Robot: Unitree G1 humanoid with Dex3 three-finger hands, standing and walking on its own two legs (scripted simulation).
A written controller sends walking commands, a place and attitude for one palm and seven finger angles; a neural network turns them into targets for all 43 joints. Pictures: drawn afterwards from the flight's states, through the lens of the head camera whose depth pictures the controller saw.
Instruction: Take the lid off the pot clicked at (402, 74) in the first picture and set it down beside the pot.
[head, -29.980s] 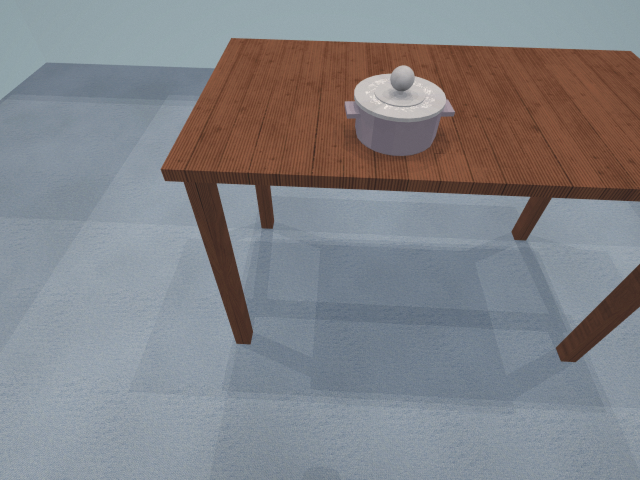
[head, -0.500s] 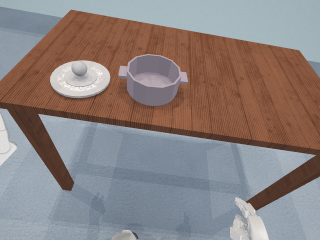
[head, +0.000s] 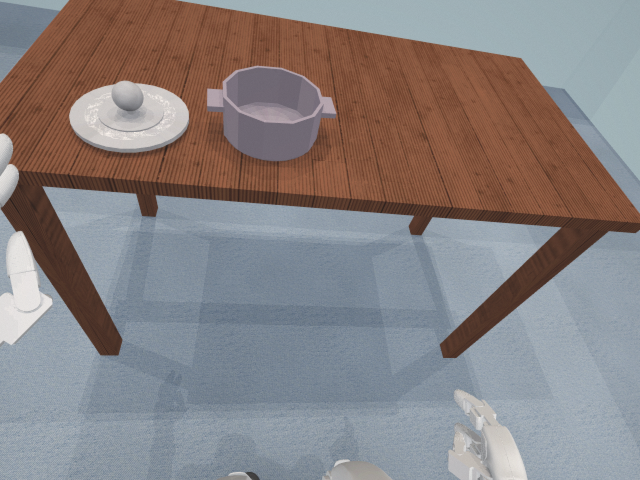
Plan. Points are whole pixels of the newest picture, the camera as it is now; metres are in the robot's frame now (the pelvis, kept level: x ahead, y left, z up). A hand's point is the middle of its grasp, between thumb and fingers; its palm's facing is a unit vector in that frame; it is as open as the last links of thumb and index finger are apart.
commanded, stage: stop stepping back and stand still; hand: left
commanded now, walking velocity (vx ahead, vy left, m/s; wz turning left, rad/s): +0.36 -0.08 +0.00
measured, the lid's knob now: (127, 96) +0.67 +0.33 +0.06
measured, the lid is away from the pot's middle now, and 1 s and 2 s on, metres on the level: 0.24 0.24 0.24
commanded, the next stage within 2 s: let the arm hang, fingers relaxed in 1.68 s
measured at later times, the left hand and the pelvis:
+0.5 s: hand out of the picture +0.09 +0.27 +0.21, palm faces +0.43 -0.86 -0.28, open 7.4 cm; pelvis -0.10 +0.02 -0.01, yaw +3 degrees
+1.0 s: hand out of the picture -0.01 +0.20 -0.18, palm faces +0.27 -0.95 -0.16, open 7.1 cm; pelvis -0.07 +0.02 -0.03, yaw +11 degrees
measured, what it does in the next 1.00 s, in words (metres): steps on the spot: right foot, then left foot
